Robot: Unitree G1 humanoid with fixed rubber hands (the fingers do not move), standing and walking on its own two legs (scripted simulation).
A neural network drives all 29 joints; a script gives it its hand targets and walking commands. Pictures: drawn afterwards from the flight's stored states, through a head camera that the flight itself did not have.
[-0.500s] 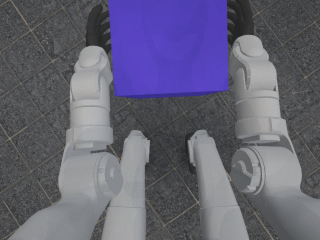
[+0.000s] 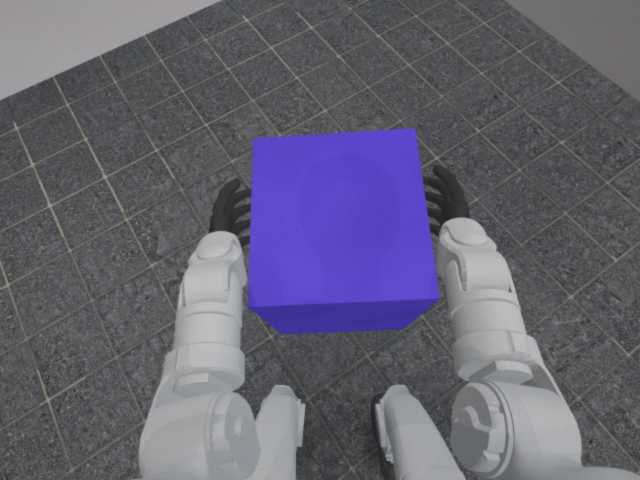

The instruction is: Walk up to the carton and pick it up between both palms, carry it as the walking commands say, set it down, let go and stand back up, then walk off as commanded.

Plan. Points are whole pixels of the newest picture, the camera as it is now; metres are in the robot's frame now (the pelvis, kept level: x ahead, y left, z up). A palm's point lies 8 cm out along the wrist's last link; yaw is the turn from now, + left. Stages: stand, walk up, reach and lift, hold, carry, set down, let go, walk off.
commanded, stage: reach and lift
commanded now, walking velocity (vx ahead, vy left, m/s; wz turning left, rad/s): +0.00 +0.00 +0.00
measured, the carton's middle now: (338, 246) +0.42 +0.00 -0.09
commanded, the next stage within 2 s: none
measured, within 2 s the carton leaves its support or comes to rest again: neither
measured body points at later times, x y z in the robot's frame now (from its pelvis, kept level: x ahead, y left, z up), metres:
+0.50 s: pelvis +0.07 +0.00 +0.06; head +0.13 +0.01 +0.51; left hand +0.40 +0.15 +0.04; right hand +0.40 -0.15 +0.04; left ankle +0.10 +0.14 -0.67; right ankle +0.09 -0.13 -0.67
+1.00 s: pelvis +0.06 +0.00 +0.07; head +0.03 +0.00 +0.52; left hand +0.38 +0.14 +0.10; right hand +0.38 -0.15 +0.11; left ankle +0.10 +0.14 -0.67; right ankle +0.09 -0.13 -0.67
